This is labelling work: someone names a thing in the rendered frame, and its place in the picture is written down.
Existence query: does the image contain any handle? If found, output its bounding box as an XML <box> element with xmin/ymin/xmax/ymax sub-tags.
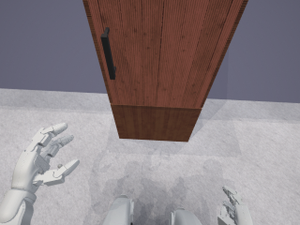
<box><xmin>100</xmin><ymin>27</ymin><xmax>116</xmax><ymax>80</ymax></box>

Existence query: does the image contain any cupboard door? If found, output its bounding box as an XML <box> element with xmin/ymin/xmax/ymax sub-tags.
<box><xmin>87</xmin><ymin>0</ymin><xmax>244</xmax><ymax>108</ymax></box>

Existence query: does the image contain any robot left hand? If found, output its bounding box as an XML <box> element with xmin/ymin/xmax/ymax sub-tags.
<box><xmin>11</xmin><ymin>123</ymin><xmax>80</xmax><ymax>193</ymax></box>

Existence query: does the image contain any robot right shin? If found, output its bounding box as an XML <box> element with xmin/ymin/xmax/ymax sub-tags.
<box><xmin>175</xmin><ymin>207</ymin><xmax>185</xmax><ymax>211</ymax></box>

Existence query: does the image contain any right robot thigh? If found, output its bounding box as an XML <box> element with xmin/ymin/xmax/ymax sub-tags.
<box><xmin>169</xmin><ymin>209</ymin><xmax>202</xmax><ymax>225</ymax></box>

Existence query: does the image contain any robot right hand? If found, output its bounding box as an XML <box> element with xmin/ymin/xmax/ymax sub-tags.
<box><xmin>217</xmin><ymin>185</ymin><xmax>254</xmax><ymax>225</ymax></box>

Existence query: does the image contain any left robot forearm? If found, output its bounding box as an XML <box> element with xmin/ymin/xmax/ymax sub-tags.
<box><xmin>0</xmin><ymin>188</ymin><xmax>37</xmax><ymax>225</ymax></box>

